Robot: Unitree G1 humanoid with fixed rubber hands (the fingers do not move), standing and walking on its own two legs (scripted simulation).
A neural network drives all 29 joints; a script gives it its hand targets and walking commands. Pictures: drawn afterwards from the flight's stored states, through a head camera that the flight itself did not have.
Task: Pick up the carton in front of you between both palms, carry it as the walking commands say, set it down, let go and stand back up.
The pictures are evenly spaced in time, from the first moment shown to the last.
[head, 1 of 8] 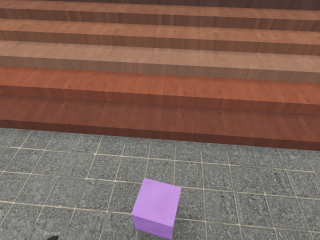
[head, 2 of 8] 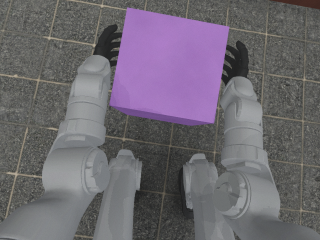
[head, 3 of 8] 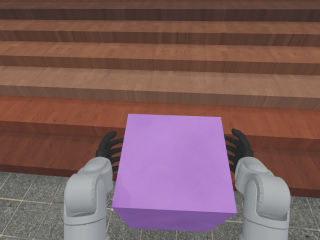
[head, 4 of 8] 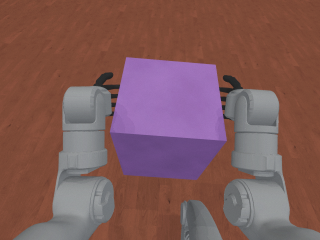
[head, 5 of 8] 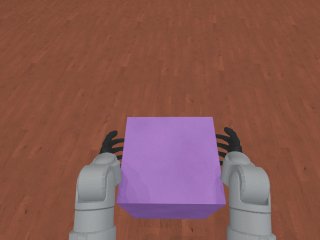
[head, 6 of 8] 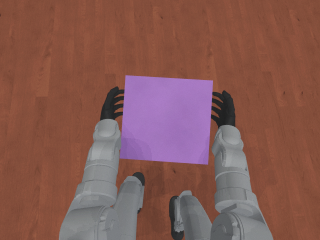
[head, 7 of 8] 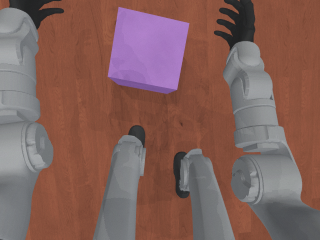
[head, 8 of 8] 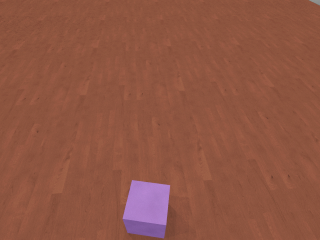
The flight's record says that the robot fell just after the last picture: no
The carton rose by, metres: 1.49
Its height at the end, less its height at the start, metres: +0.75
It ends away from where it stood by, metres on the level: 4.93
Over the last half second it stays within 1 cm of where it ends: yes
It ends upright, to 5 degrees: yes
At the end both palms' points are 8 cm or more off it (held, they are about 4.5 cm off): yes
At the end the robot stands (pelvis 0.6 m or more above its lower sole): yes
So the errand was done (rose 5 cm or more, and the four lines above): yes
